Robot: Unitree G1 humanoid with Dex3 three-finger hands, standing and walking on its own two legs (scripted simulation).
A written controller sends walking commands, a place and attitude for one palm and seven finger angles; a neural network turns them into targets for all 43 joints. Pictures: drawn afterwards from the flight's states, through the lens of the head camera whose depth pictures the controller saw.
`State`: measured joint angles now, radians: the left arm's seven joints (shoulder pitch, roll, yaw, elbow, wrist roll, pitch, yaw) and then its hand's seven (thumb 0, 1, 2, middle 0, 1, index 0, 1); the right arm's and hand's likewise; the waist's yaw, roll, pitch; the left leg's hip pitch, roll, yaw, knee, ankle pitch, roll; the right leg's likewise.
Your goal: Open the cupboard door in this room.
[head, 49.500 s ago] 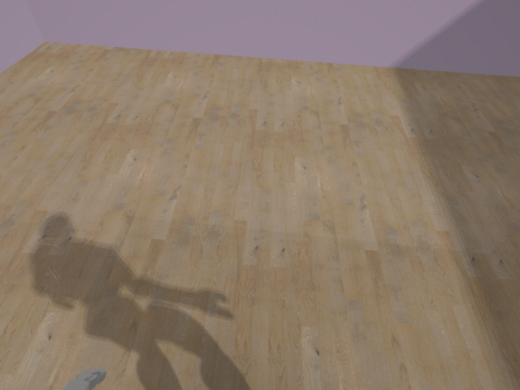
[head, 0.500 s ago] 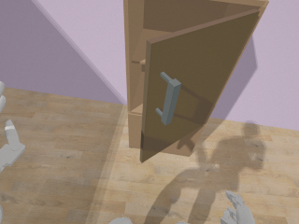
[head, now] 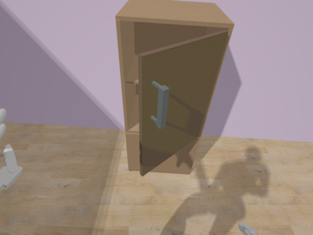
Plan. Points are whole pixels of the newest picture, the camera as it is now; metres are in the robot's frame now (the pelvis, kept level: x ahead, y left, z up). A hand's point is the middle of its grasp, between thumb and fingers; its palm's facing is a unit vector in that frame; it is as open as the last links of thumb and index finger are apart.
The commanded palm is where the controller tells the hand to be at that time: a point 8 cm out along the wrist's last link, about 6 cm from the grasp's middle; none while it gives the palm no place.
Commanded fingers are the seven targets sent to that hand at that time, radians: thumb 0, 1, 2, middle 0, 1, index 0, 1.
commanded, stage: stop stepping back and stand still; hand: left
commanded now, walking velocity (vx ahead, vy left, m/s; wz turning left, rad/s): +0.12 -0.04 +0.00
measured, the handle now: (158, 105) +0.49 +0.04 +0.10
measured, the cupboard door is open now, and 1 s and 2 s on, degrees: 43 43 43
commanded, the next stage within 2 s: let the arm hang, fingers relaxed in 1.04 s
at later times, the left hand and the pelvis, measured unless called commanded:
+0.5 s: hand out of the picture +0.14 +0.29 +0.16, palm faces +0.51 -0.76 -0.39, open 7.4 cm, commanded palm +0.08 +0.32 +0.19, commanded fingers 0.00 0.90 0.90 -0.20 -0.30 -0.20 -0.30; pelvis -0.05 +0.01 +0.01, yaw +2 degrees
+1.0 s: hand out of the picture +0.10 +0.30 +0.16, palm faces +0.47 -0.78 -0.41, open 7.4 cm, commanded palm +0.04 +0.33 +0.19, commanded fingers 0.00 0.90 0.90 -0.20 -0.30 -0.20 -0.30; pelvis -0.08 +0.03 +0.02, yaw +2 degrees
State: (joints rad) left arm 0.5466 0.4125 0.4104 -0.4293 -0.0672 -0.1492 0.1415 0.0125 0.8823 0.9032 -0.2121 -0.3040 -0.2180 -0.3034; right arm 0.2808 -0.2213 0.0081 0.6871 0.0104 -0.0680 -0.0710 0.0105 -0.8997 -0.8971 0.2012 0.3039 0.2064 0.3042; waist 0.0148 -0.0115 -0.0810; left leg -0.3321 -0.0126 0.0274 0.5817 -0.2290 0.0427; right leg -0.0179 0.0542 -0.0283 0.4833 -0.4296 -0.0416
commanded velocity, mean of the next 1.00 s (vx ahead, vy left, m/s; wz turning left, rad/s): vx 0.00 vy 0.00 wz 0.00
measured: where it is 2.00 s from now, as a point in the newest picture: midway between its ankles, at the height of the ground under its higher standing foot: outside the picture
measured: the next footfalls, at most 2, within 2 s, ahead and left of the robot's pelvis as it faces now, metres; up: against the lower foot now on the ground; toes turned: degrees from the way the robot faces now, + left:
left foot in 0.42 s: +0.01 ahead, +0.13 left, +0.00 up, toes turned +2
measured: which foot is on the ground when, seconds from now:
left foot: down 0.00-0.22, up 0.24-0.40, down 0.42-1.00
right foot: down 0.00-1.00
